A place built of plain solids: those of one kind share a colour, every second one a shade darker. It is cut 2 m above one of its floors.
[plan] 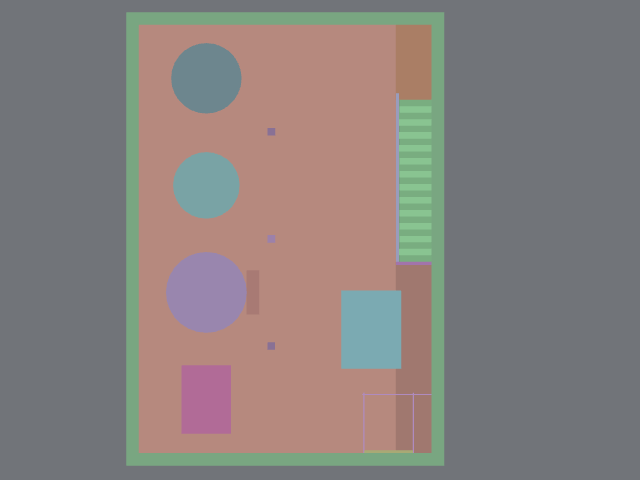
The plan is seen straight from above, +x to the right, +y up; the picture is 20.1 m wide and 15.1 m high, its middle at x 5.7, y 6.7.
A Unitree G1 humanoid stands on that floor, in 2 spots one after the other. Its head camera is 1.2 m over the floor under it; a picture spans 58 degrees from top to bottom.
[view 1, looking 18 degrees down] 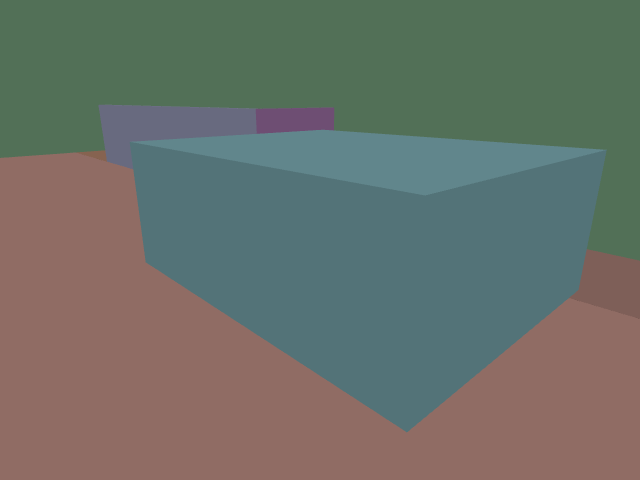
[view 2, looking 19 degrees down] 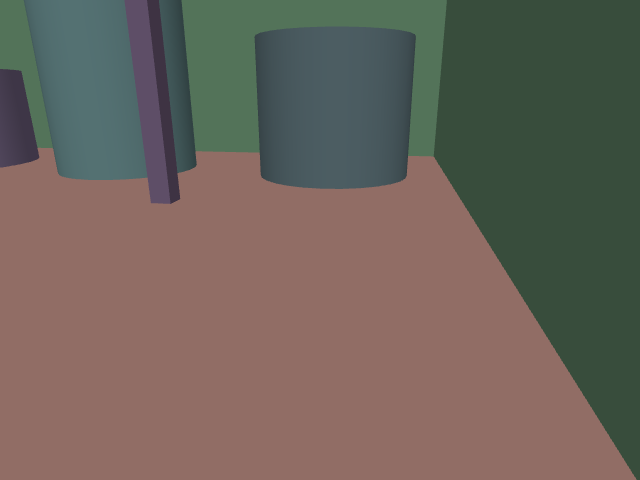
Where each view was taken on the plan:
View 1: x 5.22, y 1.90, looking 47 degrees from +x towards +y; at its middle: cooler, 1.77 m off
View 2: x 8.70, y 12.62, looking -171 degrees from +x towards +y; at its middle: upper_floor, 3.69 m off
